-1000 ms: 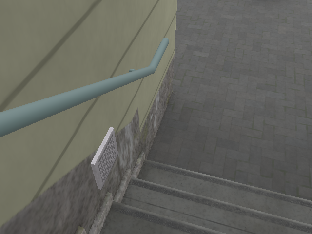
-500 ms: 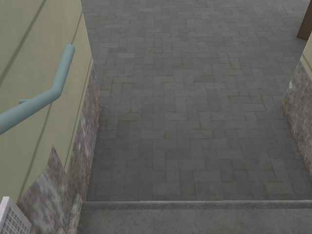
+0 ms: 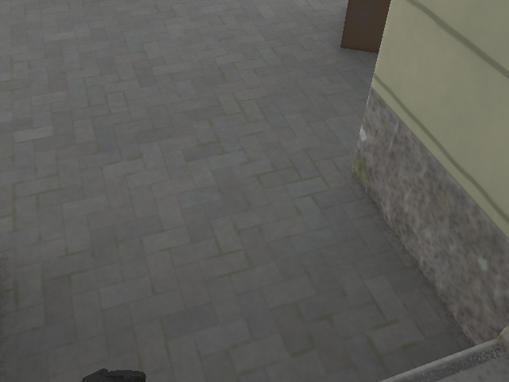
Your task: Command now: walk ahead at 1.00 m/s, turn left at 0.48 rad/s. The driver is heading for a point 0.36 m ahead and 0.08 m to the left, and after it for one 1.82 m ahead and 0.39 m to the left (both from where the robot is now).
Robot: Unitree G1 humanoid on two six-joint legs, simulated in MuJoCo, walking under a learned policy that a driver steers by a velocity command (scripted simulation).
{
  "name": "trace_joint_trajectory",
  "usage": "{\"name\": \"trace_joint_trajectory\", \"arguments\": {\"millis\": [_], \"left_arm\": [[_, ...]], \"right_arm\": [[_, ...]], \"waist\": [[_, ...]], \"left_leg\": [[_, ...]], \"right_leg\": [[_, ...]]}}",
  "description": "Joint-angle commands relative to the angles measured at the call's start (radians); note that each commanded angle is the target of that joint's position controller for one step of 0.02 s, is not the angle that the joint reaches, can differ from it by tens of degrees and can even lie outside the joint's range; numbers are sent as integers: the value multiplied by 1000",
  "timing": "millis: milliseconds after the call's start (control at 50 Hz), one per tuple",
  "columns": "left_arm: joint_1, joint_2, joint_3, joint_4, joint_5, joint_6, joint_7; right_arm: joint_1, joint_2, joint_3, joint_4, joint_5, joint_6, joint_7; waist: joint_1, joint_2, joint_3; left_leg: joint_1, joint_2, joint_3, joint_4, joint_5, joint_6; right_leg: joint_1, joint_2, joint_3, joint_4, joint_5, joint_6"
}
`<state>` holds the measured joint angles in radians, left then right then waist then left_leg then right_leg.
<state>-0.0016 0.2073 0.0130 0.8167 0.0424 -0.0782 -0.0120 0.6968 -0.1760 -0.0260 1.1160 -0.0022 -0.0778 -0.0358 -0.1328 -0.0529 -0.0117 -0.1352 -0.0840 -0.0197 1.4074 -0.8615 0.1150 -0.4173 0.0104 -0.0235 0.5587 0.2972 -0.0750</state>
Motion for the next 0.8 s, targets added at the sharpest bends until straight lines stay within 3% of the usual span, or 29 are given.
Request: {"name": "trace_joint_trajectory", "arguments": {"millis": [20,40,60,100,120,140,160,180,220,260,280,300,320,340,360,380,400,420,440,480,520,540,580,660,700,720,740,760,800], "left_arm": [[529,173,55,120,26,-6,2],[550,138,38,119,0,-4,-14],[553,165,63,141,-16,-4,-16],[464,117,56,141,-4,-35,0],[408,74,35,142,-2,-44,6],[350,90,40,152,-7,-49,11],[317,111,48,134,-5,-53,16],[290,125,50,125,-15,-57,23],[253,19,32,149,-54,-93,31],[269,63,40,166,-42,-85,47],[214,89,40,161,-15,-84,52],[169,133,49,136,-20,-73,47],[95,175,58,103,-28,-63,49],[-49,151,58,81,-15,-42,56],[102,79,41,-7,-1,-20,59],[256,114,36,-37,23,-16,59],[291,135,36,5,37,1,62],[283,152,42,33,48,14,70],[264,151,38,-11,52,9,74],[337,89,17,20,39,53,92],[292,147,34,5,3,23,73],[222,147,24,-15,14,-1,45],[191,42,-3,0,-1,-14,6],[208,64,4,19,-40,0,-13],[465,108,34,121,-21,4,-18],[606,152,55,176,16,-5,-16],[651,193,68,173,37,0,-27],[635,206,73,146,1,12,-34],[485,172,71,69,-46,46,3]], "right_arm": [[-97,-127,-36,-93,32,5,-31],[-29,-129,-31,-115,37,4,-44],[-62,-134,-36,-106,-10,16,-36],[-251,-116,-53,-163,-55,34,-15],[-344,-116,-63,-184,-42,53,11],[-372,-102,-68,-213,-44,69,24],[-306,-88,-61,-180,-61,70,36],[-238,-80,-60,-157,-62,68,47],[-327,-47,-51,-198,-11,29,79],[-364,-30,-38,-207,12,40,89],[-175,-71,-51,-141,-15,54,65],[20,-146,-74,-90,-31,72,37],[173,-228,-99,-60,-51,88,18],[248,-290,-121,-52,-42,97,10],[41,-357,-120,-78,-13,93,23],[-51,-332,-98,-143,-7,74,14],[-140,-278,-88,-179,3,63,20],[-245,-227,-61,-197,11,45,20],[-249,-237,-57,-230,15,27,14],[-200,-280,-71,-203,-38,28,-5],[-181,-174,-48,-180,-10,15,-22],[-216,-119,-29,-184,11,14,-32],[-264,-117,-13,-186,33,17,-28],[-222,-86,-9,-154,-27,35,-29],[-282,-100,-13,-179,-51,42,-27],[-273,-107,-22,-209,-30,28,-2],[-198,-57,-26,-242,7,32,3],[-230,-105,-18,-307,11,41,-4],[-340,-93,5,-341,-61,53,-11]], "waist": [[258,22,-90],[214,9,-191],[214,42,-161],[175,3,5],[119,106,149],[84,41,236],[62,28,190],[32,-43,157],[6,-2,109],[23,-28,124],[-46,-85,10],[-119,-69,-64],[-232,40,-58],[-355,204,40],[-122,386,161],[18,206,108],[66,-1,117],[124,-160,142],[152,-140,133],[148,85,-16],[128,62,-90],[119,-43,-69],[113,-7,-49],[71,130,110],[182,116,65],[214,-16,19],[181,-226,-76],[180,-111,-198],[165,104,-197]], "left_leg": [[-753,8,-114,652,129,67],[-905,97,-148,512,189,51],[-947,138,-133,455,265,56],[-953,202,-156,239,435,31],[-801,211,-165,-59,600,-22],[-677,208,-131,-206,686,-60],[-523,172,-51,-267,816,-65],[-465,142,30,-214,905,-49],[-182,134,37,-620,1504,-13],[33,54,171,-687,1590,-35],[201,-1,265,-525,1631,-10],[308,-55,308,-533,1457,15],[433,-21,248,-663,1351,73],[476,95,81,-911,1385,192],[444,203,-117,-792,1984,169],[472,319,-382,-796,1915,222],[315,347,-457,-817,1724,264],[110,260,-393,-844,1538,195],[-96,231,-381,-856,1847,207],[-57,321,-449,-780,2158,251],[-29,230,-375,-657,1683,183],[-117,98,-233,-602,1194,106],[-345,13,-134,-583,746,35],[-168,106,-122,-381,807,35],[-98,143,-62,-114,1022,46],[-215,65,47,100,953,0],[-676,-118,154,693,-80,-91],[-951,-88,69,825,-28,-87],[-934,23,-27,721,205,-75]], "right_leg": [[894,-313,230,126,485,-66],[1014,-433,351,204,520,-73],[898,-418,368,156,179,-107],[488,-456,463,49,-396,-174],[139,-415,352,-20,-398,-143],[-54,-394,283,-45,-402,-131],[-139,-341,179,1,-388,-113],[-140,-344,134,61,-263,-92],[-289,-174,-132,159,-568,39],[-330,-155,-232,248,-551,56],[-278,-154,-263,476,-312,57],[-210,-163,-268,734,-4,72],[-267,-167,-239,1068,109,94],[-422,-43,-213,1573,-656,114],[-669,35,-135,1631,-1160,110],[-770,-51,30,1303,-1006,113],[-691,-103,64,1188,-953,124],[-576,-103,65,1017,-804,123],[-384,-78,43,702,-652,156],[-322,-55,57,760,-507,157],[-335,-77,112,489,-153,126],[-212,-51,63,170,171,125],[120,10,-2,33,427,110],[17,-46,65,-230,349,72],[158,-39,-4,-393,276,23],[395,-5,-70,-356,412,7],[806,-254,230,-14,1129,-191],[984,-379,508,71,1156,-344],[672,-396,548,-86,324,-388]]}}
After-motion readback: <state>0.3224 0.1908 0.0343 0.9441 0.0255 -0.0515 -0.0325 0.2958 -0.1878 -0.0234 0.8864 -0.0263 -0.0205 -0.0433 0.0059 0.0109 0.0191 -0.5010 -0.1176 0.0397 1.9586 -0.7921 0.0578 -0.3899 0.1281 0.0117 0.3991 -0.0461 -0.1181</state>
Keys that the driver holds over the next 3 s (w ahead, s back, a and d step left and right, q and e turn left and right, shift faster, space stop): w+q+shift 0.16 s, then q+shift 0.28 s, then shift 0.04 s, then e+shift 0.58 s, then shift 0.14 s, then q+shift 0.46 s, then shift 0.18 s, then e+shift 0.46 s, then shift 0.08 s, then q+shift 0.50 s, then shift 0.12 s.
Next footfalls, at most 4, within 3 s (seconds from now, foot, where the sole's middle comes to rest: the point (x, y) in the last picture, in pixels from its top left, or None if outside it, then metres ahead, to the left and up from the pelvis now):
0.34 left None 0.35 0.09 -0.97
0.72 right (197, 379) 0.73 0.10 -1.15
1.50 left None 0.54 0.25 -1.15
2.20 right None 0.67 0.04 -1.15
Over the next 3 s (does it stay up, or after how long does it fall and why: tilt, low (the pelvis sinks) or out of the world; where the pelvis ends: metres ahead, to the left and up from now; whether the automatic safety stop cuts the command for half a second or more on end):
stays up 0.72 0.15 -0.37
